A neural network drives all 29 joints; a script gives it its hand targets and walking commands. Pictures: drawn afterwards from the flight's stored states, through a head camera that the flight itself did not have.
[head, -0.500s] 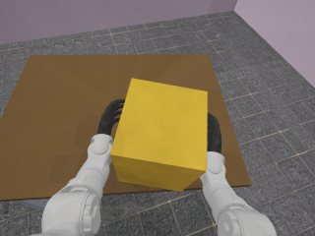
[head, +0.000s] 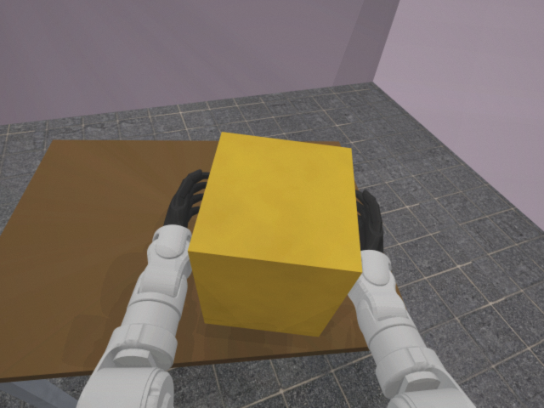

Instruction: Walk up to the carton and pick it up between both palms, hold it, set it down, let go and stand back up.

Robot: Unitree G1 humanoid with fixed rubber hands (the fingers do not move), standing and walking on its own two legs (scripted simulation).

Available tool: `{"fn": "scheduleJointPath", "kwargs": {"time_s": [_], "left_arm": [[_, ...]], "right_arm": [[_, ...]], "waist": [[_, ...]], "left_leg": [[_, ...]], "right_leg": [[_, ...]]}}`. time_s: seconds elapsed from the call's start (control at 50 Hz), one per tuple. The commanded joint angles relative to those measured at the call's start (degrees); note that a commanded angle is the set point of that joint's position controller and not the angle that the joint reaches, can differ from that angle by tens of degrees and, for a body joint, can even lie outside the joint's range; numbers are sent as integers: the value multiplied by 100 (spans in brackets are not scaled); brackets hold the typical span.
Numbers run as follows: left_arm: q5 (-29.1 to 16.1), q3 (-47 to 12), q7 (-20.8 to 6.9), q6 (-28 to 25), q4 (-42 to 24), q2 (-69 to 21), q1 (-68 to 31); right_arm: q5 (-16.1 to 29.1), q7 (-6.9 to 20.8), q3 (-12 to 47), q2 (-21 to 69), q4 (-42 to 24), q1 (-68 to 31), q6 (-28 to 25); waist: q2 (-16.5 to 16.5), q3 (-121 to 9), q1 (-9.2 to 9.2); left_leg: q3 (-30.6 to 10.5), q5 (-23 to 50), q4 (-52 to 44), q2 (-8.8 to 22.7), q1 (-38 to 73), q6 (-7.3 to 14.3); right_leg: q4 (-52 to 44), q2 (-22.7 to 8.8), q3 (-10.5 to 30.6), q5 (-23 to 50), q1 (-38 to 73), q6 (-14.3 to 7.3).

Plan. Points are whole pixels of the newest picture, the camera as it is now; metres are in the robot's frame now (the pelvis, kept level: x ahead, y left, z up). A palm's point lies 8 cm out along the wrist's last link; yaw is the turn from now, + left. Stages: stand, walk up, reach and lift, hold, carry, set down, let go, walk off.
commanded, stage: reach and lift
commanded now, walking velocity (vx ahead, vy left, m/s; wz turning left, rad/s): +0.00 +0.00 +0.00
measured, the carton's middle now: (273, 241) +0.37 -0.02 +0.04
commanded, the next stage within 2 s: hold in 1.42 s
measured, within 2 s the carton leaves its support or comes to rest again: neither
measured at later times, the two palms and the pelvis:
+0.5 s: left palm (172, 205) +0.36 +0.13 +0.14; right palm (377, 223) +0.34 -0.16 +0.12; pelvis -0.02 -0.01 +0.00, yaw +0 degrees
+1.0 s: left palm (163, 202) +0.35 +0.14 +0.15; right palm (375, 213) +0.35 -0.15 +0.14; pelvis -0.01 -0.01 +0.00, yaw +1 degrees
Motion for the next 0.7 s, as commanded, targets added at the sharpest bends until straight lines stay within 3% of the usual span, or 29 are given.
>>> {"fn": "scheduleJointPath", "kwargs": {"time_s": [0.0,0.08,0.14,0.24,0.38,0.54,0.6,0.68], "left_arm": [[-83,-2693,-686,362,-1670,-4620,-3226],[-86,-2685,-672,815,-1707,-4623,-3271],[132,-2263,-789,1221,-1404,-4431,-2890],[263,-1828,-943,1597,-1462,-4246,-3086],[282,-1653,-994,1903,-1777,-4105,-3135],[271,-1627,-1152,2342,-2311,-3883,-2674],[254,-1783,-1140,2426,-2624,-3877,-2763],[182,-2106,-1117,2604,-3017,-3906,-2544]], "right_arm": [[-81,696,2779,3822,-1874,-4121,229],[-123,806,2530,3653,-1976,-4395,467],[-249,866,2196,3446,-1726,-4321,713],[-324,1000,1829,3304,-1461,-4589,827],[-229,1018,2010,3430,-1736,-4996,875],[49,827,2423,3380,-2100,-4816,1145],[160,808,2526,3334,-2225,-4751,1198],[370,730,2704,3203,-2562,-4610,1292]], "waist": [[552,-2484,-3],[500,-2415,-46],[401,-1787,14],[350,-1617,58],[164,-1713,141],[-100,-1665,59],[92,-1784,38],[262,-1767,-127]], "left_leg": [[-108,2295,53,-250,1883,-282],[-53,1656,-102,-236,1870,-222],[36,889,-367,-244,1641,-110],[153,423,-581,-285,1532,-59],[253,640,-502,-385,1608,42],[242,967,-414,-489,1636,98],[210,1239,-336,-487,1737,16],[151,1698,-191,-489,1966,-134]], "right_leg": [[6,447,-139,1084,115,-125],[-67,425,-180,531,29,-126],[-117,391,-205,69,138,-96],[-122,337,-257,-229,283,-56],[-29,315,-224,270,628,60],[83,333,-186,1169,1163,222],[133,358,-209,1363,1199,195],[156,418,-250,1770,1248,178]]}}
